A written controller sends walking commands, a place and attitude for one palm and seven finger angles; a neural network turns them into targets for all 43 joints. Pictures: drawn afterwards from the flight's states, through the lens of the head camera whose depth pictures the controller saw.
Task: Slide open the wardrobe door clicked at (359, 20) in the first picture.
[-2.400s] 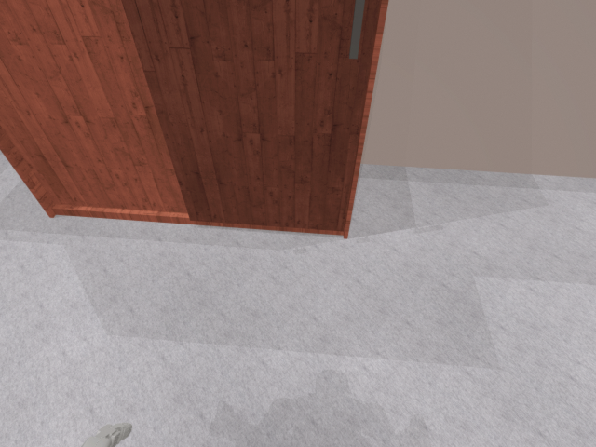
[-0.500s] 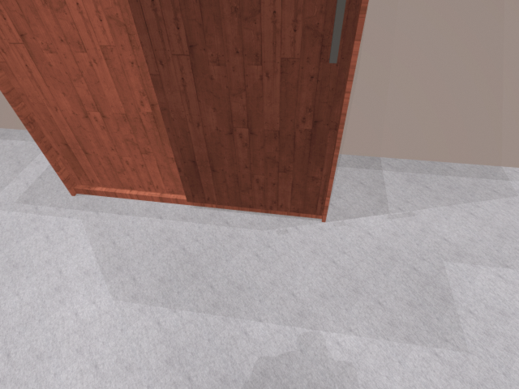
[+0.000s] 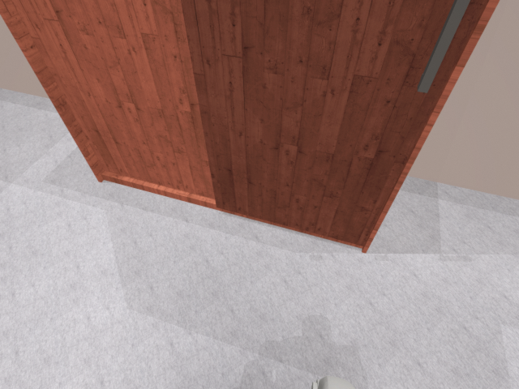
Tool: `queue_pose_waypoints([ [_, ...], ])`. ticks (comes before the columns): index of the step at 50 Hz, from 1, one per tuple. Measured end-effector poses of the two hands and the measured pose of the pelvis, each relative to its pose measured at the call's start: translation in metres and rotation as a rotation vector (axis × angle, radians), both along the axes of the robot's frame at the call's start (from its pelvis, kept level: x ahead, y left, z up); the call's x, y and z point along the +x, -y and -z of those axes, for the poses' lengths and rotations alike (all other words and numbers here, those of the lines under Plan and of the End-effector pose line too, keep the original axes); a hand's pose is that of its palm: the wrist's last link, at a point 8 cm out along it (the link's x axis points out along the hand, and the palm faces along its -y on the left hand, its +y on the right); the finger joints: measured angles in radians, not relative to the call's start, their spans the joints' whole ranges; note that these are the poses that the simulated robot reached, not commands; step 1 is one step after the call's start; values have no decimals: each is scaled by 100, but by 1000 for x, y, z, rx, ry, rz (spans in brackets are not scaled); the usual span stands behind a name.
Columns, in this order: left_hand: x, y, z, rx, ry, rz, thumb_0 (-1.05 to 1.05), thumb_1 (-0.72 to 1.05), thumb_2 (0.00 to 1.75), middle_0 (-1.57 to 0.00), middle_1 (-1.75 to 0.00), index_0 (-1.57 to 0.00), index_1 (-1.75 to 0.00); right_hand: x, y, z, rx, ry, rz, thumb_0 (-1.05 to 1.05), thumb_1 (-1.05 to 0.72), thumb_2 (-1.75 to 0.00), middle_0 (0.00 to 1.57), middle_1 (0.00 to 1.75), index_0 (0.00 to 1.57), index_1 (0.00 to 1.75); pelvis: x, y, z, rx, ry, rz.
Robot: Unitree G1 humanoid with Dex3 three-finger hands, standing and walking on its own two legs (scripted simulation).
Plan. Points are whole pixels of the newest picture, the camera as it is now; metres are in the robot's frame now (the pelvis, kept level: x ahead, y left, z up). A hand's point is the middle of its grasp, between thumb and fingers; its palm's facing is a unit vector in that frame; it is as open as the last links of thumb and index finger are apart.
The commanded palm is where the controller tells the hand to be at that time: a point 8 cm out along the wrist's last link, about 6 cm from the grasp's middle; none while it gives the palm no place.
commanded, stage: turn to face it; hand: right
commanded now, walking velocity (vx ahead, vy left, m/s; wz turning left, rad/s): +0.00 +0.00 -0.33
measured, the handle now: (445, 31) +0.79 -0.31 +0.19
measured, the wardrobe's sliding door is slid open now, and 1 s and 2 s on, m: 0.00 0.00 0.00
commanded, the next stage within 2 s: take the last steps up to it in 0.40 s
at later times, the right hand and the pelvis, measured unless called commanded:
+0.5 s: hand out of the picture +0.07 -0.23 -0.17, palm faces +0.18 +0.97 -0.17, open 7.3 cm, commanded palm none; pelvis +0.09 -0.05 +0.01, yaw -7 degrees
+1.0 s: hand out of the picture +0.01 -0.16 -0.15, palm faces +0.35 +0.93 -0.14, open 7.3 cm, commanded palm none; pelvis +0.13 -0.05 +0.01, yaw -15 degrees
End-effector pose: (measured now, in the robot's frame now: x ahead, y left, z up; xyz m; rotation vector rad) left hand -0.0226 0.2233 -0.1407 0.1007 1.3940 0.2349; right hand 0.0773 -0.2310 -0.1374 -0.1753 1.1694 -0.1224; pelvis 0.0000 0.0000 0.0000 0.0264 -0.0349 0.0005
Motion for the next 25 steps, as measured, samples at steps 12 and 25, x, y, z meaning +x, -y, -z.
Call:
queue_pose_waypoints([
  [12,165,26,-15,61,165,185,1,94,90,-20,-29,-20,-30,-3,18,27,87,-109,155,0,-92,-89,20,30,20,30,75,32,6,39,4,86],
  [25,191,46,-24,54,134,238,0,94,90,-20,-30,-20,-30,-15,45,7,49,-205,222,0,-91,-90,20,30,20,30,86,49,-10,16,-21,129],
])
